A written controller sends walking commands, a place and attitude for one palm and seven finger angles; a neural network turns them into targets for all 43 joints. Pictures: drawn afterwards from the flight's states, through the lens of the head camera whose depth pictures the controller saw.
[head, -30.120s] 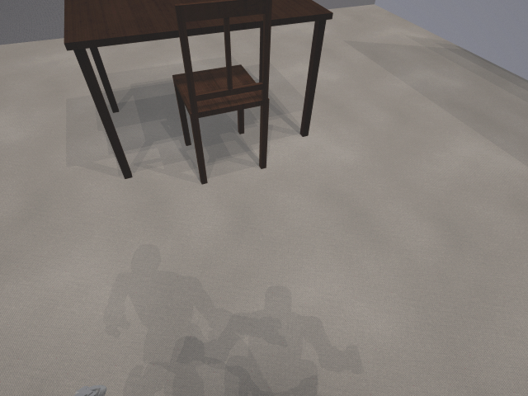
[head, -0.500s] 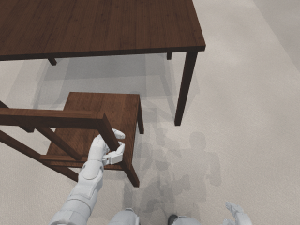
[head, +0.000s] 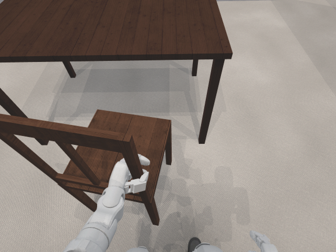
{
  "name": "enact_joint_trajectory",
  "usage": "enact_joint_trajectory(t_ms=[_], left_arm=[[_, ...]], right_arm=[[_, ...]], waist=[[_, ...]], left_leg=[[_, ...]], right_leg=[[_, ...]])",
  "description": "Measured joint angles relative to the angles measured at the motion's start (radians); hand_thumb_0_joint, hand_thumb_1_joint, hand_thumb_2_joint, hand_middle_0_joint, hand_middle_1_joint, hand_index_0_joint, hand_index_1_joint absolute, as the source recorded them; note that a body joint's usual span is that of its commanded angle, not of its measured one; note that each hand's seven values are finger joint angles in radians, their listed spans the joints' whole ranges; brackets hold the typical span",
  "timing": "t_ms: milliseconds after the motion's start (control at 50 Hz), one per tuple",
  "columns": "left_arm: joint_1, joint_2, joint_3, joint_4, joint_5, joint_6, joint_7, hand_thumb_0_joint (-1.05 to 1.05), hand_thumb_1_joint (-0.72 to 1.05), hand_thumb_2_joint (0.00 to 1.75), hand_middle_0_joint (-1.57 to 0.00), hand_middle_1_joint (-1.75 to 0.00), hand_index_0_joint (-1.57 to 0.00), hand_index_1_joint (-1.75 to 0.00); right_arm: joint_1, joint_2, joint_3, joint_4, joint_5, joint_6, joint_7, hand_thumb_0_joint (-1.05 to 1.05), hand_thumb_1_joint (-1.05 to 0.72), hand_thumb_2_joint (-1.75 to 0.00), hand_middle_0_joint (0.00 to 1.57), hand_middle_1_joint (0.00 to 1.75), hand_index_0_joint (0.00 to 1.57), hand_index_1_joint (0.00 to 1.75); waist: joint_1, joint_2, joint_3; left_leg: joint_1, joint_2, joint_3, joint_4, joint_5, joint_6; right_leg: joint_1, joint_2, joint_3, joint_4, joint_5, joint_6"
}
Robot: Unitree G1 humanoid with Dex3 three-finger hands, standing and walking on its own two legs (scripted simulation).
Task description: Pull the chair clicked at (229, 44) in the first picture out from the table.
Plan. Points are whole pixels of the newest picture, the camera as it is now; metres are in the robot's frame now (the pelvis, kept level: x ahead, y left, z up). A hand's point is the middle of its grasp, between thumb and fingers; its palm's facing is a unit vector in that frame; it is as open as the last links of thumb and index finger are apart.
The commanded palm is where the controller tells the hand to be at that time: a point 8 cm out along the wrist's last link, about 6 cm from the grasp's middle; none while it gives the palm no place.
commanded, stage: step backward, pulling the chair out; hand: left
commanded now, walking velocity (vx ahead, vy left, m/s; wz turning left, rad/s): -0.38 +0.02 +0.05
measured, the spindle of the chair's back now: (82, 165) +0.36 +0.27 -0.08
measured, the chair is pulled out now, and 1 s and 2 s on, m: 0.29 0.42 0.54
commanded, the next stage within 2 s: stop walking, hand still on the chair in 1.46 s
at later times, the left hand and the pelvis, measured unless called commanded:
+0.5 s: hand (141, 200) +0.25 +0.08 -0.06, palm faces -0.11 -0.99 -0.13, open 5.9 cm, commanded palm +0.22 +0.14 -0.06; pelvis -0.06 -0.01 +0.01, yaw +1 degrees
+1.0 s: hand (139, 238) +0.16 +0.08 -0.06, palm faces -0.12 -0.99 -0.11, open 5.9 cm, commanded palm +0.14 +0.14 -0.06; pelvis -0.15 +0.00 +0.00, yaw +3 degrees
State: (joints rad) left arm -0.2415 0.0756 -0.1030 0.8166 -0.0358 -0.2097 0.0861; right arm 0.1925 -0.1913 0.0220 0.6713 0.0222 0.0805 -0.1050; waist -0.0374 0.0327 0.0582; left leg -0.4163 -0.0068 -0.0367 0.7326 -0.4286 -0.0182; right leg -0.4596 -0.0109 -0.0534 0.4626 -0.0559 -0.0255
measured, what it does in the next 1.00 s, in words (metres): walks backwards: right foot, then left foot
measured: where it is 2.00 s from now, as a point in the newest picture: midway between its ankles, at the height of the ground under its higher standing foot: outside the picture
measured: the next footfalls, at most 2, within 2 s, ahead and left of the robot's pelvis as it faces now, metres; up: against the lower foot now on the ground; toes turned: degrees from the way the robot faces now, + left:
right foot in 0.24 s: +0.02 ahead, -0.12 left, +0.00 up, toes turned +0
left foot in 0.54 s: -0.04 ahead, +0.14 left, +0.00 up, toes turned -1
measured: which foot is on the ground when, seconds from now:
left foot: down 0.00-0.34, up 0.36-0.52, down 0.54-0.80, up 0.82-0.98, down 1.00-1.00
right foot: down 0.00-0.08, up 0.10-0.22, down 0.24-1.00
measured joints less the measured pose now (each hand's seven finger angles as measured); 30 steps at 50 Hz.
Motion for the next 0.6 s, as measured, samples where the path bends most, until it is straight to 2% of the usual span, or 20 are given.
enact_joint_trajectory(t_ms=[40, 60, 80, 100, 160, 200, 240, 280, 320, 360, 420, 460, 500, 540, 560, 600], left_arm=[[-0.018, -0.007, -0.008, 0.017, 0.009, 0.000, 0.005, 0.07, 0.58, 0.81, -0.32, -1.22, -0.50, -1.45], [-0.028, -0.007, -0.017, 0.022, 0.012, 0.001, 0.007, 0.07, 0.58, 0.81, -0.32, -1.23, -0.50, -1.45], [-0.039, -0.002, -0.024, 0.027, 0.012, 0.002, 0.007, 0.07, 0.58, 0.80, -0.32, -1.24, -0.50, -1.45], [-0.047, 0.006, -0.031, 0.030, 0.011, 0.003, 0.006, 0.07, 0.59, 0.80, -0.32, -1.25, -0.50, -1.45], [-0.032, 0.024, -0.038, 0.016, -0.007, 0.009, 0.001, 0.07, 0.59, 0.79, -0.31, -1.25, -0.50, -1.45], [-0.022, 0.029, -0.037, 0.004, -0.009, 0.008, -0.003, 0.08, 0.59, 0.79, -0.30, -1.24, -0.50, -1.45], [-0.023, 0.038, -0.033, -0.006, -0.004, 0.003, -0.007, 0.08, 0.59, 0.80, -0.31, -1.25, -0.50, -1.45], [-0.037, 0.045, -0.016, -0.002, -0.002, -0.006, -0.009, 0.08, 0.58, 0.80, -0.33, -1.25, -0.50, -1.45], [-0.058, 0.046, 0.006, 0.014, -0.010, -0.022, -0.011, 0.08, 0.58, 0.80, -0.33, -1.23, -0.50, -1.45], [-0.070, 0.047, 0.023, 0.011, -0.015, -0.025, -0.012, 0.08, 0.58, 0.80, -0.34, -1.22, -0.50, -1.45], [-0.064, 0.040, 0.036, -0.008, -0.011, -0.010, -0.014, 0.09, 0.58, 0.79, -0.33, -1.22, -0.50, -1.45], [-0.043, 0.033, 0.034, -0.036, -0.007, 0.004, -0.014, 0.09, 0.59, 0.79, -0.32, -1.22, -0.50, -1.45], [-0.020, 0.024, 0.020, -0.063, -0.001, 0.016, -0.014, 0.10, 0.59, 0.79, -0.31, -1.23, -0.50, -1.45], [0.000, 0.015, -0.009, -0.095, 0.005, 0.034, -0.013, 0.10, 0.59, 0.79, -0.30, -1.24, -0.50, -1.45], [0.001, 0.018, -0.025, -0.107, 0.006, 0.043, -0.014, 0.10, 0.59, 0.79, -0.30, -1.25, -0.50, -1.45], [0.005, 0.031, -0.047, -0.121, 0.002, 0.052, -0.019, 0.10, 0.59, 0.80, -0.30, -1.26, -0.50, -1.45]], right_arm=[[0.016, -0.016, 0.002, 0.014, 0.001, -0.002, -0.001, 0.00, -0.90, -0.90, 0.21, 0.30, 0.20, 0.30], [0.023, -0.024, 0.003, 0.018, 0.001, -0.002, -0.003, 0.00, -0.90, -0.90, 0.21, 0.30, 0.20, 0.30], [0.027, -0.027, 0.004, 0.022, 0.001, 0.000, -0.007, 0.00, -0.90, -0.90, 0.21, 0.30, 0.20, 0.30], [0.032, -0.027, 0.004, 0.022, 0.001, 0.005, -0.011, 0.00, -0.90, -0.90, 0.21, 0.30, 0.20, 0.30], [0.056, -0.017, -0.003, 0.012, -0.007, 0.014, -0.012, 0.00, -0.90, -0.90, 0.20, 0.30, 0.20, 0.30], [0.071, -0.007, -0.007, 0.011, -0.013, 0.008, -0.007, 0.00, -0.90, -0.90, 0.20, 0.30, 0.20, 0.30], [0.077, 0.003, -0.010, 0.019, -0.019, -0.005, 0.005, 0.00, -0.90, -0.90, 0.20, 0.30, 0.20, 0.30], [0.056, 0.003, -0.011, 0.032, -0.022, -0.014, 0.017, 0.00, -0.90, -0.90, 0.20, 0.30, 0.20, 0.30], [0.023, -0.005, -0.013, 0.034, -0.021, -0.020, 0.022, 0.00, -0.90, -0.90, 0.20, 0.30, 0.20, 0.30], [0.000, -0.012, -0.018, 0.022, -0.009, -0.019, 0.020, 0.00, -0.90, -0.90, 0.20, 0.30, 0.20, 0.30], [-0.022, -0.032, -0.028, 0.003, 0.004, -0.009, 0.009, 0.00, -0.90, -0.90, 0.21, 0.30, 0.20, 0.30], [-0.032, -0.048, -0.032, -0.008, 0.005, -0.003, 0.001, 0.00, -0.90, -0.90, 0.20, 0.30, 0.20, 0.30], [-0.039, -0.066, -0.033, -0.019, 0.004, 0.003, -0.007, 0.00, -0.90, -0.90, 0.20, 0.30, 0.20, 0.30], [-0.037, -0.088, -0.034, -0.033, 0.002, 0.009, -0.017, 0.00, -0.90, -0.90, 0.20, 0.30, 0.20, 0.30], [-0.043, -0.087, -0.039, -0.033, 0.000, 0.015, -0.022, 0.00, -0.90, -0.90, 0.20, 0.30, 0.20, 0.30], [-0.053, -0.070, -0.041, -0.042, 0.001, 0.028, -0.024, 0.00, -0.90, -0.90, 0.20, 0.30, 0.20, 0.30]], waist=[[-0.009, 0.003, -0.013], [-0.016, 0.002, -0.019], [-0.020, -0.006, -0.015], [-0.022, -0.015, -0.009], [-0.024, -0.021, -0.008], [-0.017, -0.017, -0.008], [-0.002, -0.025, -0.004], [0.010, -0.011, 0.014], [-0.001, 0.018, 0.047], [-0.014, 0.024, 0.071], [-0.024, 0.012, 0.072], [-0.029, 0.000, 0.064], [-0.036, -0.004, 0.055], [-0.040, 0.012, 0.042], [-0.038, 0.003, 0.044], [-0.011, -0.032, 0.054]], left_leg=[[0.038, -0.005, 0.007, -0.056, 0.002, 0.005], [0.053, -0.008, 0.004, -0.113, 0.065, 0.016], [0.051, -0.014, 0.003, -0.132, 0.140, 0.025], [0.050, -0.019, 0.006, -0.133, 0.160, 0.032], [0.056, -0.014, 0.007, -0.155, 0.155, 0.035], [0.053, -0.003, 0.003, -0.167, 0.160, 0.028], [0.047, 0.004, 0.008, -0.168, 0.164, 0.019], [0.035, 0.026, 0.011, -0.155, 0.164, 0.006], [0.029, 0.048, 0.001, -0.160, 0.181, -0.005], [0.008, 0.048, -0.002, -0.130, 0.187, -0.015], [-0.028, 0.013, -0.028, -0.007, 0.052, -0.017], [-0.022, 0.000, -0.033, 0.014, 0.018, -0.016], [0.018, 0.007, -0.033, -0.051, 0.052, -0.015], [0.080, 0.033, -0.038, -0.182, 0.177, -0.006], [0.085, 0.025, -0.037, -0.202, 0.179, -0.005], [0.094, 0.009, -0.014, -0.211, 0.176, -0.005]], right_leg=[[-0.009, -0.004, -0.011, -0.015, 0.017, 0.007], [-0.020, -0.009, -0.019, -0.010, 0.019, 0.012], [-0.032, -0.014, -0.016, 0.011, -0.007, 0.021], [-0.044, -0.014, -0.005, 0.050, -0.060, 0.029], [-0.050, 0.009, 0.026, 0.217, -0.218, 0.029], [-0.001, 0.022, 0.031, 0.226, -0.251, 0.025], [0.078, 0.020, 0.037, 0.143, -0.184, 0.022], [0.119, 0.041, 0.040, 0.058, -0.198, 0.007], [0.127, 0.063, 0.030, 0.022, -0.166, -0.001], [0.124, 0.064, 0.024, 0.009, -0.138, -0.006], [0.105, 0.047, 0.027, 0.006, -0.123, -0.006], [0.092, 0.030, 0.030, 0.005, -0.114, -0.002], [0.083, 0.016, 0.024, 0.008, -0.108, 0.006], [0.068, 0.015, 0.007, 0.027, -0.112, 0.018], [0.061, 0.003, 0.005, 0.040, -0.116, 0.024], [0.058, -0.012, 0.028, 0.040, -0.089, 0.030]])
